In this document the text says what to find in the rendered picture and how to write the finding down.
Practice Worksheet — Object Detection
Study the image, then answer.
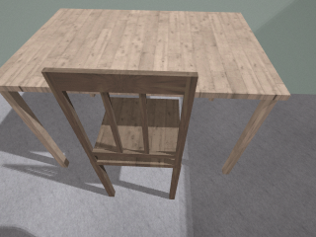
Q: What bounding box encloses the chair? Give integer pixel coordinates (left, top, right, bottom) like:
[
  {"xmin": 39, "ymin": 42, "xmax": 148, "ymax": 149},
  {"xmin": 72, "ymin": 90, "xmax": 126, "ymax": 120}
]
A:
[{"xmin": 41, "ymin": 67, "xmax": 198, "ymax": 199}]

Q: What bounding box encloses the table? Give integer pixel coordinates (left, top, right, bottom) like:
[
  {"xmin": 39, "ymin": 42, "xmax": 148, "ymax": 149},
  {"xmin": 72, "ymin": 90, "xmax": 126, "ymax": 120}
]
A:
[{"xmin": 0, "ymin": 8, "xmax": 291, "ymax": 175}]

